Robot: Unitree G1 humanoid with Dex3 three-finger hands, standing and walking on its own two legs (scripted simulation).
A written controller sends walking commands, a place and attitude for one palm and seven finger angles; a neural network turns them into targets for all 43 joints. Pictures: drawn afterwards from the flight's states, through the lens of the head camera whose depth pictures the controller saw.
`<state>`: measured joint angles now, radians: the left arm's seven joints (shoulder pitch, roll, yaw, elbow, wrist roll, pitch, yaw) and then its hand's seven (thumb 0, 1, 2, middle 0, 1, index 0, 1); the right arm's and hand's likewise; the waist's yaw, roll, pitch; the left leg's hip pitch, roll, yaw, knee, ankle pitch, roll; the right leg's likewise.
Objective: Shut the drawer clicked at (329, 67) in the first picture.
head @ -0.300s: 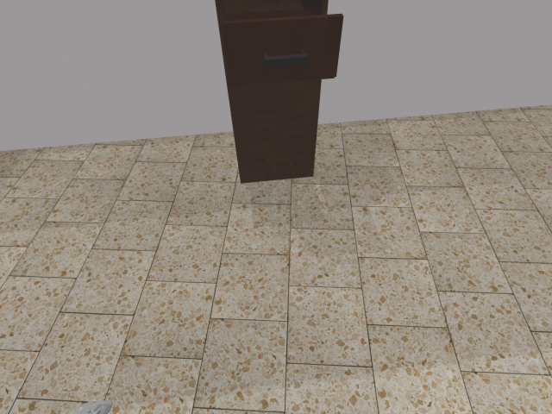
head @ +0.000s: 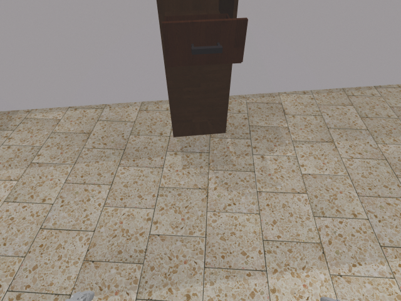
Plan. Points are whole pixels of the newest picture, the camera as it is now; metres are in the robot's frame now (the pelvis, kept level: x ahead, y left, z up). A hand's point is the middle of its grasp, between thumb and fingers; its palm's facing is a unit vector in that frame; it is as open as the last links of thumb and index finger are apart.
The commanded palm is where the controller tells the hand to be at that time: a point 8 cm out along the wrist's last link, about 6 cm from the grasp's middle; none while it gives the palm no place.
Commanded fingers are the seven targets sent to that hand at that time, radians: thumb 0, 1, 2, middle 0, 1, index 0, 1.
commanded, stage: stand and wait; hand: left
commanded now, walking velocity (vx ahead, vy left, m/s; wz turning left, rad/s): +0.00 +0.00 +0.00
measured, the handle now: (206, 47) +1.03 +0.04 +0.03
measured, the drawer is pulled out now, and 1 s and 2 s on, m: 0.29 0.29 0.29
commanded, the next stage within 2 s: look at it before walking up in 0.52 s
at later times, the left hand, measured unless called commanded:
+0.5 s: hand out of the picture +0.06 +0.25 -0.15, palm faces -0.03 -0.94 -0.35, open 7.3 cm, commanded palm none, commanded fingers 0.00 0.90 0.90 -0.20 -0.30 -0.20 -0.30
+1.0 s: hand out of the picture +0.06 +0.25 -0.15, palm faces -0.03 -0.94 -0.33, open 7.3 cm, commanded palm none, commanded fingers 0.00 0.90 0.90 -0.20 -0.30 -0.20 -0.30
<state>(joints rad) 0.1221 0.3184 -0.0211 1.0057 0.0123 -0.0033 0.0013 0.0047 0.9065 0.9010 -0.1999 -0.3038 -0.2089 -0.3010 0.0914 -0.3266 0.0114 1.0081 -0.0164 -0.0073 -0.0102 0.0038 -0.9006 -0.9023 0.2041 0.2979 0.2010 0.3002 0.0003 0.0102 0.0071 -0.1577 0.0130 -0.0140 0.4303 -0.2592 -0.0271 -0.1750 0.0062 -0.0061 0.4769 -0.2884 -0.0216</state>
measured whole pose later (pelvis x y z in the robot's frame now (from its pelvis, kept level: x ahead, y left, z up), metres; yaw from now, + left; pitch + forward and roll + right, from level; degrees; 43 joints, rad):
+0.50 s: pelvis -0.01 +0.00 +0.00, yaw +0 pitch -1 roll +0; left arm 0.15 0.34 -0.01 1.09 0.01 0.00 0.00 0.01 0.91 0.90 -0.20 -0.30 -0.21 -0.30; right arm 0.14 -0.34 0.01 1.10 -0.01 -0.01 -0.01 0.00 -0.90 -0.90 0.20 0.30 0.20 0.30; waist 0.00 0.01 0.02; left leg -0.14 0.02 -0.01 0.38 -0.22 -0.03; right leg -0.15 0.01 -0.01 0.41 -0.24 -0.02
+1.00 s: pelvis -0.02 +0.01 +0.01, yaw +0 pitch -1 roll +0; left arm 0.15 0.34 -0.01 1.09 0.01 -0.01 0.00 0.00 0.91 0.90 -0.20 -0.30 -0.21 -0.30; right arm 0.13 -0.33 0.01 1.11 -0.01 -0.01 -0.01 0.00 -0.90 -0.90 0.20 0.30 0.20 0.30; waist 0.00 -0.01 0.02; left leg -0.14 0.01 -0.01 0.36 -0.20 -0.02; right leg -0.14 0.01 0.00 0.38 -0.21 -0.01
